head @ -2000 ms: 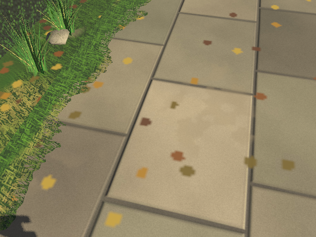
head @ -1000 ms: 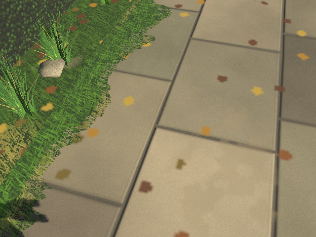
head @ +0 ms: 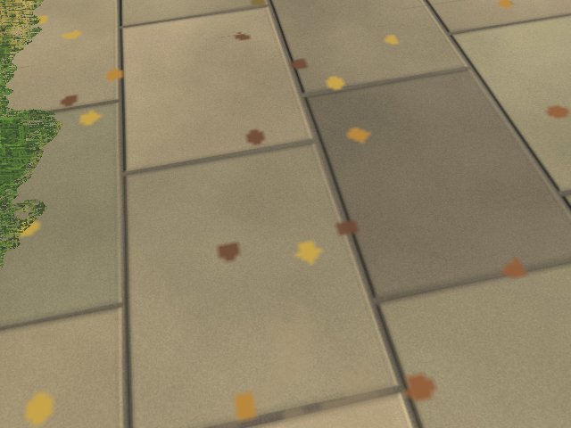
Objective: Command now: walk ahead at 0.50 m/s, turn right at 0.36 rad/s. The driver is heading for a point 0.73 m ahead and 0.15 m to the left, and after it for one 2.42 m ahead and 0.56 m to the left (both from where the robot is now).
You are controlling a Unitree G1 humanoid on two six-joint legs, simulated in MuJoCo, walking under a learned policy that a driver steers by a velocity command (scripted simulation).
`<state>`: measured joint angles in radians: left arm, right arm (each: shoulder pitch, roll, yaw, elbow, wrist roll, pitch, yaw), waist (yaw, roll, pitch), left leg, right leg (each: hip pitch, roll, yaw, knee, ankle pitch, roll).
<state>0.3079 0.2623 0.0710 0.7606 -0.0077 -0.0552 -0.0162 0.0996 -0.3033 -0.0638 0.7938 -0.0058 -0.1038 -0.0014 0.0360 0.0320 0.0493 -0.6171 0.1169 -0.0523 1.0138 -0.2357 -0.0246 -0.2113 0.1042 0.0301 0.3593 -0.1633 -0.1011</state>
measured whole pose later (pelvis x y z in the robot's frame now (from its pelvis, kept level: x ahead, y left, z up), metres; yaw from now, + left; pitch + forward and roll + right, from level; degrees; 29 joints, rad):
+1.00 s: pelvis +0.59 +0.06 +0.00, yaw +24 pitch +1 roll -2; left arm 0.26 0.26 0.06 0.74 0.01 -0.10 -0.01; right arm 0.26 -0.32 -0.07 0.70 0.03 -0.02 0.00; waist 0.02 0.06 0.02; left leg -0.59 0.06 -0.06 1.14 -0.31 0.00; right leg -0.20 0.03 -0.07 0.37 -0.20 -0.02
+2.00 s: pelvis +1.08 +0.28 -0.01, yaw +8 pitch +1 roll +0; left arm 0.26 0.29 0.07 0.74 -0.01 -0.05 -0.03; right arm 0.16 -0.29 -0.06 0.75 0.00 -0.11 0.00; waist 0.02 0.02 0.06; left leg -0.50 0.08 -0.05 1.15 -0.35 -0.01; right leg -0.30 0.10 0.01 0.45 -0.17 -0.10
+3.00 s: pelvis +1.65 +0.33 -0.01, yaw +2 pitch +1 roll -1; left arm 0.19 0.25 0.05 0.73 0.01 -0.09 -0.02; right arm 0.31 -0.30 -0.05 0.86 0.03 -0.06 0.00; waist -0.01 0.04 0.03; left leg -0.44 0.05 -0.05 1.15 -0.35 0.02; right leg -0.30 0.03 -0.08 0.43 -0.16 -0.05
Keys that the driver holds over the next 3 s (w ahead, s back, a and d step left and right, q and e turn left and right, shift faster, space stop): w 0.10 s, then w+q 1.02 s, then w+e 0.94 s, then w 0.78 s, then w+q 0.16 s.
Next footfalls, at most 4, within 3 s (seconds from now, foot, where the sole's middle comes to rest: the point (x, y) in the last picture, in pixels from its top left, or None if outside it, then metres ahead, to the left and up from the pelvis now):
0.32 left None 0.37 0.14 -0.78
0.78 right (331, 342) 0.67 -0.02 -0.78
1.30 left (190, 294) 0.80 0.35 -0.78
1.82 right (244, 191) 1.17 0.23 -0.78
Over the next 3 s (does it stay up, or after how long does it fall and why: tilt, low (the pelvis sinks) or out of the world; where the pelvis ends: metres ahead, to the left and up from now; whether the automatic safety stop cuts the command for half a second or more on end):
stays up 1.65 0.33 -0.01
